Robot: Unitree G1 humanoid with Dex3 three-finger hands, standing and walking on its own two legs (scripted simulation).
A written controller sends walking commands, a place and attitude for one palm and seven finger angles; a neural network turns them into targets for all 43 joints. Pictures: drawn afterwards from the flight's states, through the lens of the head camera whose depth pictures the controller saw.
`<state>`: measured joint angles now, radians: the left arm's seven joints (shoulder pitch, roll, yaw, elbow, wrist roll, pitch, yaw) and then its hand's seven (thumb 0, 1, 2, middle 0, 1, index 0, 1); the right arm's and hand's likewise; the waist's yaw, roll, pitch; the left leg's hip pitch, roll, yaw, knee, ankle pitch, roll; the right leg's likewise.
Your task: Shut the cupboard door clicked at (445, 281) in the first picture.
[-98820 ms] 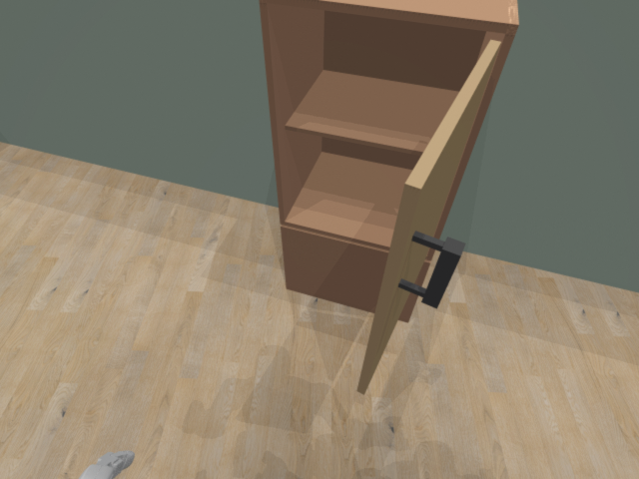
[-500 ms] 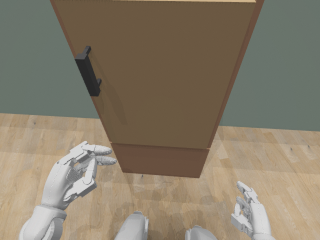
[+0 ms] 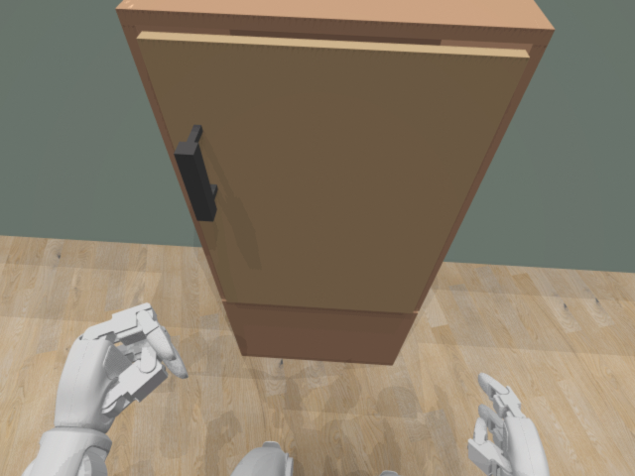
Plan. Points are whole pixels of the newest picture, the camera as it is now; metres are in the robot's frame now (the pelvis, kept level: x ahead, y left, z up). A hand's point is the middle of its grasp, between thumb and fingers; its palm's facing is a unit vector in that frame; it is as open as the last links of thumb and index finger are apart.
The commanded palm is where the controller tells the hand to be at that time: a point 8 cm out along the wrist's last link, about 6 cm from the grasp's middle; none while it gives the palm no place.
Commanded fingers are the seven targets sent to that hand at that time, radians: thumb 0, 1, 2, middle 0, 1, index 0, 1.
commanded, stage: raise the hand and make a fist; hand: left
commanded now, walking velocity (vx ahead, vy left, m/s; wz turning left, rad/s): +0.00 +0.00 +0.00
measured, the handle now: (201, 174) +0.48 +0.20 +0.11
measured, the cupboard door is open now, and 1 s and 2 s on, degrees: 0 0 0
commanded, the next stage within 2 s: bring the fist close to the handle in 0.74 s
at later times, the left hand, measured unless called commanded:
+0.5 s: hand (157, 347) +0.23 +0.19 +0.10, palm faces +0.00 -1.00 -0.03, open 3.1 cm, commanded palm +0.20 +0.24 +0.11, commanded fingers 0.00 0.90 0.90 -1.30 -1.50 -1.30 -1.50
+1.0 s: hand (171, 334) +0.24 +0.17 +0.11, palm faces +0.06 -1.00 -0.06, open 3.2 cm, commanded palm +0.22 +0.22 +0.11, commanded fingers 0.00 0.90 0.90 -1.30 -1.50 -1.30 -1.50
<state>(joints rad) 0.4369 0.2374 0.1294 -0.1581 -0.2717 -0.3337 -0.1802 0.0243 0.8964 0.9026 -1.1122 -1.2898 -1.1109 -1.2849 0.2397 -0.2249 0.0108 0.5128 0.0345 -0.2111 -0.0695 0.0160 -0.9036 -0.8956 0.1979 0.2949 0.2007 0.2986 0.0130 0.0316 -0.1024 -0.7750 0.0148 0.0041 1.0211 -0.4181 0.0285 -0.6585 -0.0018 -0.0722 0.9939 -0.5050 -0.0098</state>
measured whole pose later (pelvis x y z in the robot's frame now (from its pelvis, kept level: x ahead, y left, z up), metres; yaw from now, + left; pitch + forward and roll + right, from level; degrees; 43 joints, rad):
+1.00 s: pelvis +0.00 -0.02 +0.02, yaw +1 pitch +6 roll -1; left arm 0.30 0.24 0.18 -0.06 -0.29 -0.28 -0.20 0.02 0.90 0.90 -1.31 -1.50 -1.30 -1.50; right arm 0.26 -0.25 0.04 0.54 0.03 -0.21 -0.06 0.01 -0.90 -0.90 0.20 0.30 0.20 0.30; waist 0.01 0.04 -0.08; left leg -0.64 0.02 -0.02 0.91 -0.38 0.00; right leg -0.53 0.01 -0.09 0.90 -0.48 -0.04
